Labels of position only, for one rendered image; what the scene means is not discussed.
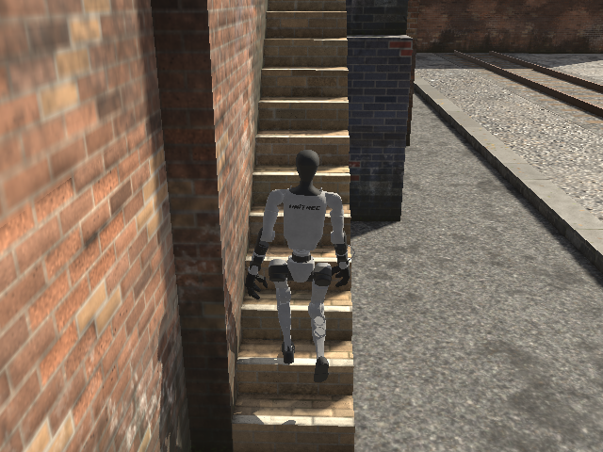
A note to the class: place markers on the right robot upper arm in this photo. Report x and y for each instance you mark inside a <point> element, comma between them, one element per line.
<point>337,217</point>

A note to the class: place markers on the robot right shin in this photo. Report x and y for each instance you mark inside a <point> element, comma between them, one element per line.
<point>318,324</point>

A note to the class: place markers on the right robot hand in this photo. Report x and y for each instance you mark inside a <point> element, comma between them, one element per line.
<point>345,273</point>

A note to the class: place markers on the left robot hand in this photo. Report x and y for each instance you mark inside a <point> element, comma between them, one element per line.
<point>251,286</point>

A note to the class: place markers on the robot right thigh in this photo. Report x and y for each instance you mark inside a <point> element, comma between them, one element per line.
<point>321,281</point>

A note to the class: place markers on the left robot forearm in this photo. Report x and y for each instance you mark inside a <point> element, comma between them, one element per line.
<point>259,254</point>

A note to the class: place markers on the left robot upper arm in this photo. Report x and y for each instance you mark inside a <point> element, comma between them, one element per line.
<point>275,198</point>

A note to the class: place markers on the right robot forearm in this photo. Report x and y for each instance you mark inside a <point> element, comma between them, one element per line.
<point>341,253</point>

